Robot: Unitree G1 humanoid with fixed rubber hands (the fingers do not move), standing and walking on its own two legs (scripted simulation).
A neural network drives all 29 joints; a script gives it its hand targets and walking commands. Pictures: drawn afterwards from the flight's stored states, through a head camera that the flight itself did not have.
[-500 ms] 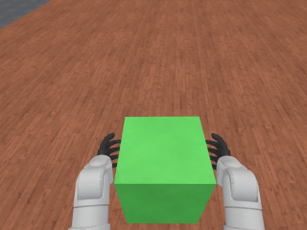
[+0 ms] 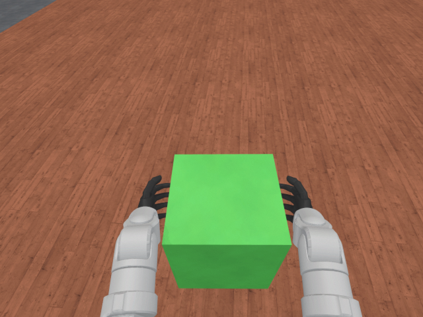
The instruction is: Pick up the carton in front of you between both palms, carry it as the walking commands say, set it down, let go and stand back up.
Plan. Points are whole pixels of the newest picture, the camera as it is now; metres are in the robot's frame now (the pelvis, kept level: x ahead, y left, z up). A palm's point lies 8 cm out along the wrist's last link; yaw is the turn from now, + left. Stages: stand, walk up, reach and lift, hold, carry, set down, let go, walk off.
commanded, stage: carry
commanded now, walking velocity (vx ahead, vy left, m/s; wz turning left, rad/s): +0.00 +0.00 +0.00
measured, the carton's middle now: (223, 224) +0.32 +0.00 -0.04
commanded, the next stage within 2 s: hold in 0.54 s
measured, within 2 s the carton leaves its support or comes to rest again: neither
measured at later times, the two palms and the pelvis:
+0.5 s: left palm (147, 219) +0.28 +0.15 +0.04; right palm (303, 220) +0.28 -0.15 +0.04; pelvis -0.01 +0.00 +0.00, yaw +0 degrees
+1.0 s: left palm (137, 241) +0.23 +0.16 +0.05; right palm (306, 237) +0.24 -0.14 +0.05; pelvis -0.05 +0.00 +0.01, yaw +2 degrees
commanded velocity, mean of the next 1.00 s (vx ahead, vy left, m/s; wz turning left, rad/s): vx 0.00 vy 0.00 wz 0.00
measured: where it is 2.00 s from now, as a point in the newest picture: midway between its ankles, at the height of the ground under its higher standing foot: outside the picture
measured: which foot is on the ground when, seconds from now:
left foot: down 0.00-1.00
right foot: down 0.00-1.00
